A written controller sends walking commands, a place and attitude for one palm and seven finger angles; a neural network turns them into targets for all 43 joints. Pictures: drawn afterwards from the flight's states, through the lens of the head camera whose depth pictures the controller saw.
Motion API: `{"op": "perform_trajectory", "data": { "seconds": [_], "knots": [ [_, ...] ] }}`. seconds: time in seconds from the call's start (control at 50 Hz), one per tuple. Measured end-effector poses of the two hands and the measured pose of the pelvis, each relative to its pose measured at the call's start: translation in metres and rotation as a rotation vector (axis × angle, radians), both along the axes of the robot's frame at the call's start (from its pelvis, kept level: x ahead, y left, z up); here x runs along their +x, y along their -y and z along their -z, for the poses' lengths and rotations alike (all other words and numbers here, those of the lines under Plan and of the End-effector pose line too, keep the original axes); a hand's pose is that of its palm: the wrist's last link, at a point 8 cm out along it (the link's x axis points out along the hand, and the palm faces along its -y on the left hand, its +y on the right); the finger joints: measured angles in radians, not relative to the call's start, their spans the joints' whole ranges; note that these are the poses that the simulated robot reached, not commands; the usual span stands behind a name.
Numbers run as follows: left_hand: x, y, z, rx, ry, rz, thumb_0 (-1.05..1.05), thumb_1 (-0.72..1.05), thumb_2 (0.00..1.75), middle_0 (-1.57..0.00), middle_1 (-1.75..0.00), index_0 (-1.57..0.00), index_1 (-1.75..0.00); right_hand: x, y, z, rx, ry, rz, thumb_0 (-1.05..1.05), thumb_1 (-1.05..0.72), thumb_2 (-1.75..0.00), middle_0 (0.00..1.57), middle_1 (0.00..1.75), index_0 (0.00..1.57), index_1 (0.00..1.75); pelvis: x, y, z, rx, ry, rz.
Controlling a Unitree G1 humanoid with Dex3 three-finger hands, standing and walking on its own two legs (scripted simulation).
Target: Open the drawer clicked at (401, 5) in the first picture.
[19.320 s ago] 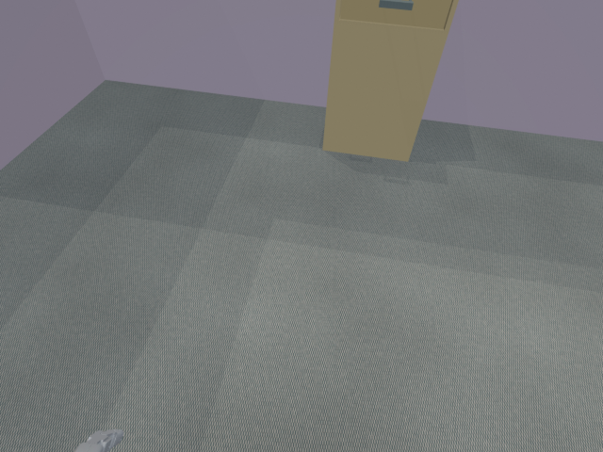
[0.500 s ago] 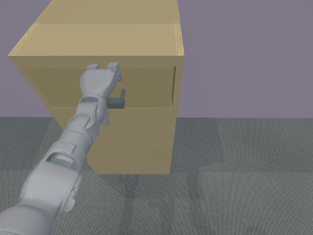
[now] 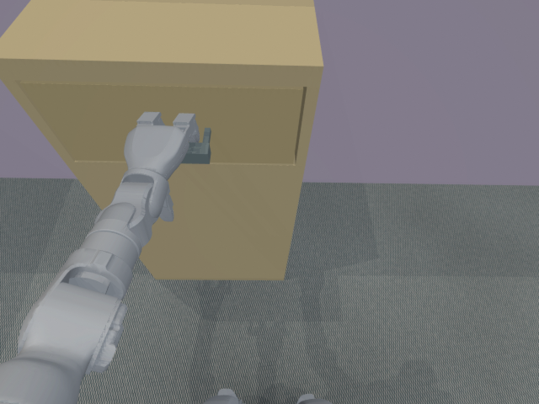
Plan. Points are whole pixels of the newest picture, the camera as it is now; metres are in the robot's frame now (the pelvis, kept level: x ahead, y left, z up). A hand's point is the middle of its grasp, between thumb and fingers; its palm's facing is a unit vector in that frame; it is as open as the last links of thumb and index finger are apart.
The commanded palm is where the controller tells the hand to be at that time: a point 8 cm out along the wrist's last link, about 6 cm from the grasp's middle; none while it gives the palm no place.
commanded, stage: lower the fingers behind the handle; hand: left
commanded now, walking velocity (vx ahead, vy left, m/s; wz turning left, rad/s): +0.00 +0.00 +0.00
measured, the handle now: (172, 142) +0.53 +0.15 +0.05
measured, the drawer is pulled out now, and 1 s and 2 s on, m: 0.00 0.00 0.01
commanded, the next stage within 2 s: close the thumb around the handle in 0.84 s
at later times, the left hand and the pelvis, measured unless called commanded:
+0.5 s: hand (171, 173) +0.48 +0.15 +0.02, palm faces -0.07 -0.03 -1.00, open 13.9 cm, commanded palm +0.47 +0.15 +0.08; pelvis -0.01 +0.00 -0.01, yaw +0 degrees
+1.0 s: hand (174, 171) +0.48 +0.15 +0.02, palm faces -0.08 -0.05 -1.00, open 13.7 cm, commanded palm +0.47 +0.15 +0.08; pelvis +0.00 +0.00 +0.00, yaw -1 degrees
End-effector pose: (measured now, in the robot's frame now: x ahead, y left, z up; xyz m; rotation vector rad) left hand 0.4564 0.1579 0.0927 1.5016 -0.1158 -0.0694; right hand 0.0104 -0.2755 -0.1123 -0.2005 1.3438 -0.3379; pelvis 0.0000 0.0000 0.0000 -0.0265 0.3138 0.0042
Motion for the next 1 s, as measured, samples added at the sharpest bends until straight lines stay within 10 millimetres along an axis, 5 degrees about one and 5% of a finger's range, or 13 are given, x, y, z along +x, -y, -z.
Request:
{"op": "perform_trajectory", "data": {
  "seconds": [0.16,0.36,0.46,0.68,1.0],
  "knots": [
    [0.010,0.006,-0.007,0.022,0.040,-0.140,-0.01,-0.49,0.30,-0.36,-1.24,-0.38,-1.29,0.003,-0.019,0.010,0.087,-0.026,0.012,0.00,-0.91,-0.90,0.20,0.30,0.20,0.30,0.004,-0.001,0.001,-0.005,-0.010,-0.004],
    [0.009,0.009,-0.013,0.048,-0.085,-0.166,0.00,-0.49,0.30,-0.33,-1.21,-0.30,-1.25,0.020,-0.023,-0.001,0.071,0.077,0.006,0.00,-0.91,-0.90,0.20,0.30,0.20,0.30,-0.005,0.003,-0.004,-0.002,0.020,-0.001],
    [0.005,0.005,0.013,0.063,-0.151,-0.105,0.00,-0.49,0.30,-0.31,-1.20,-0.30,-1.23,0.014,-0.012,-0.002,0.025,0.090,-0.002,0.00,-0.91,-0.90,0.20,0.30,0.20,0.30,-0.012,0.003,0.002,-0.005,0.002,0.002],
    [0.006,0.004,0.018,0.031,0.018,-0.071,0.00,-0.49,0.30,-0.31,-1.20,-0.32,-1.21,-0.014,-0.011,0.016,0.029,-0.016,0.008,0.00,-0.91,-0.90,0.20,0.30,0.20,0.30,-0.010,-0.002,0.016,-0.013,-0.048,0.000],
    [0.009,0.009,0.012,0.024,-0.114,-0.122,0.00,-0.48,0.30,-0.32,-1.20,-0.32,-1.23,-0.004,-0.027,0.003,0.061,0.040,0.049,0.00,-0.91,-0.90,0.20,0.30,0.20,0.30,-0.003,-0.002,0.000,-0.007,-0.002,0.018]
  ]
}}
